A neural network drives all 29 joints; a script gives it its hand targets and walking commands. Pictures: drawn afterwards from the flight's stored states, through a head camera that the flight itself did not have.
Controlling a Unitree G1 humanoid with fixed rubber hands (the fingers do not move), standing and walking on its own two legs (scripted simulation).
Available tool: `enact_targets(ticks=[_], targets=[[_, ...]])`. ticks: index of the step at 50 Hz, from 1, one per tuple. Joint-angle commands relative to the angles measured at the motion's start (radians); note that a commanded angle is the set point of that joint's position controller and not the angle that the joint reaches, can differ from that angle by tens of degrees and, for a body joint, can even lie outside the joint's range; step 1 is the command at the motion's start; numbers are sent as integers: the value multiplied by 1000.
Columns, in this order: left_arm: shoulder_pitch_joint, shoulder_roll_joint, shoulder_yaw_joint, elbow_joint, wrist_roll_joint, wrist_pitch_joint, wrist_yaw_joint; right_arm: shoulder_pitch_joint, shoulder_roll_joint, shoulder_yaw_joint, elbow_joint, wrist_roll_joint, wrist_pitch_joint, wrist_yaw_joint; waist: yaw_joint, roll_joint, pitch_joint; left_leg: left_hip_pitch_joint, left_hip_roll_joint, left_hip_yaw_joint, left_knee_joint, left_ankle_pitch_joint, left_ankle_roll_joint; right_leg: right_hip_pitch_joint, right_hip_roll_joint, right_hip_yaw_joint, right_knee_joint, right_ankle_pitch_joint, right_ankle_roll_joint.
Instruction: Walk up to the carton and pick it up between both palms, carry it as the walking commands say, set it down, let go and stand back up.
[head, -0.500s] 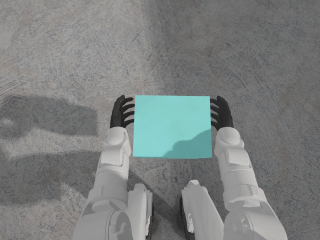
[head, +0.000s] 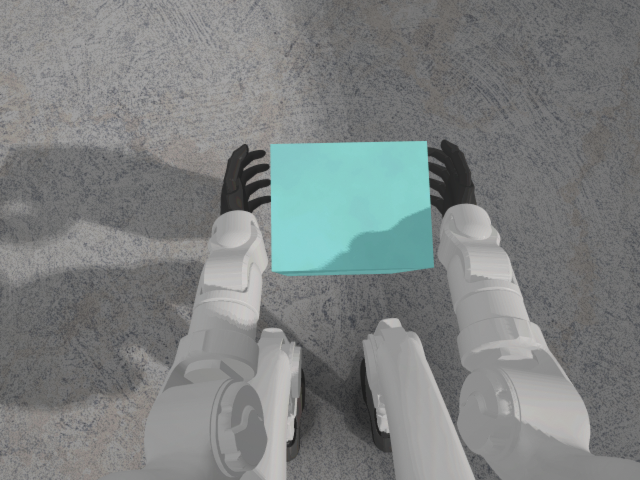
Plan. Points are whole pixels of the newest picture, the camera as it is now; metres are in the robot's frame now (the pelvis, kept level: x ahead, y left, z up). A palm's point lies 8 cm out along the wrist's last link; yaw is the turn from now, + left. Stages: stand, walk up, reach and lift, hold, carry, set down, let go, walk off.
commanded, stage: set down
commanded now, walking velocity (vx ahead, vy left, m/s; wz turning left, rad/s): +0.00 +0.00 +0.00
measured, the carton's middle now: (343, 222) +0.44 -0.04 -0.17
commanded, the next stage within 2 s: none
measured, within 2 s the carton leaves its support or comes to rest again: neither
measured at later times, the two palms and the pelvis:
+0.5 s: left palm (254, 212) +0.47 +0.09 -0.16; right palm (436, 204) +0.46 -0.18 -0.17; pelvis -0.01 -0.01 -0.07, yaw +0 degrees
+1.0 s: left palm (264, 216) +0.49 +0.09 -0.25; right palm (421, 207) +0.48 -0.18 -0.26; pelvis -0.02 -0.01 -0.13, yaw +1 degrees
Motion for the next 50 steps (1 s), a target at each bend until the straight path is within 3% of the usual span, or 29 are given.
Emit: enact_targets(ticks=[1, 27, 50], targets=[[-553, -894, -471, 59, -63, -6, -144, -549, 884, 454, 17, 65, -12, 179, -28, 2, -835, 446, -113, -21, -146, 184, -36, 411, 125, -24, -118, 219, 2], [-767, -818, -447, 49, -111, 16, -176, -740, 858, 463, 29, 89, 24, 162, -13, -36, -911, 178, -119, 43, 105, 171, -38, 293, 122, -23, 82, 244, 18], [-923, -765, -462, 71, -163, 14, -190, -901, 790, 488, 56, 157, 20, 187, -17, -32, -893, 77, -106, 58, 281, 194, -40, 152, 106, -30, 263, 251, 13]])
